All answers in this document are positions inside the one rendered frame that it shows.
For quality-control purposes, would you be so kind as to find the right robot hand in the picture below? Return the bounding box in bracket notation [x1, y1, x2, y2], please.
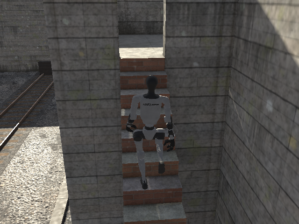
[164, 139, 175, 152]

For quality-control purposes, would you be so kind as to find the left robot forearm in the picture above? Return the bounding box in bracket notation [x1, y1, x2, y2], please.
[126, 114, 134, 127]

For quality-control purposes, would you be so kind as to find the left robot hand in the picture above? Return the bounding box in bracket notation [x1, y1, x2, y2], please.
[126, 125, 137, 132]

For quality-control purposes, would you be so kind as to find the robot right upper arm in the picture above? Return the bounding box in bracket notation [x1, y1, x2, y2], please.
[161, 96, 171, 123]

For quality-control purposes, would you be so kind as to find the robot left upper arm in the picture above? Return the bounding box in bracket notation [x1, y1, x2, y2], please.
[130, 95, 141, 120]

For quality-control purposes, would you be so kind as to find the left robot foot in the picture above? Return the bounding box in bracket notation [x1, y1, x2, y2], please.
[140, 178, 148, 189]

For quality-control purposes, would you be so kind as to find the right robot forearm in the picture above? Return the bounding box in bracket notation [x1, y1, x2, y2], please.
[166, 117, 174, 140]

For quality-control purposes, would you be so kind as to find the robot left thigh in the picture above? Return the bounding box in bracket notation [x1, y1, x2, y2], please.
[133, 129, 145, 159]

